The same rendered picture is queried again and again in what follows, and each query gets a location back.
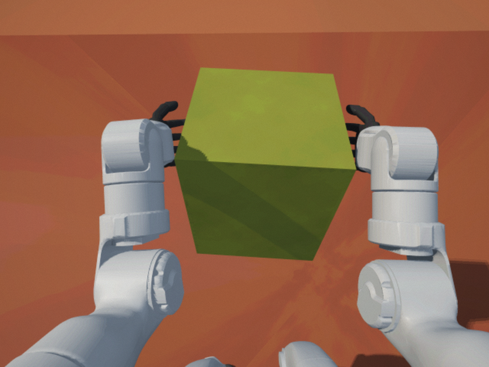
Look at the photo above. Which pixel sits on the carton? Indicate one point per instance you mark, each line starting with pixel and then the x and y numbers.
pixel 264 160

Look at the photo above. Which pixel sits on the robot right forearm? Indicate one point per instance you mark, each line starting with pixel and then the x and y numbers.
pixel 403 164

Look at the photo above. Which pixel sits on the robot right hand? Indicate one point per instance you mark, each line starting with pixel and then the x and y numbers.
pixel 368 120

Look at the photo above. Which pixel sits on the left robot upper arm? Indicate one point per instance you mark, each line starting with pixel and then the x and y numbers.
pixel 135 290

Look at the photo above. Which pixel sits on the robot left hand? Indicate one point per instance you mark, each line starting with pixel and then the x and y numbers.
pixel 158 116

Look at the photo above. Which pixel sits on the right robot thigh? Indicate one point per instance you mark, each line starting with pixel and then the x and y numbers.
pixel 304 354

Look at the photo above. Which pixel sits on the robot left forearm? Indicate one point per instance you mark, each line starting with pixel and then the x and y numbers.
pixel 134 153

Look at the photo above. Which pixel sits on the right robot upper arm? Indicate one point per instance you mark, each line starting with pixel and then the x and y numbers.
pixel 414 305

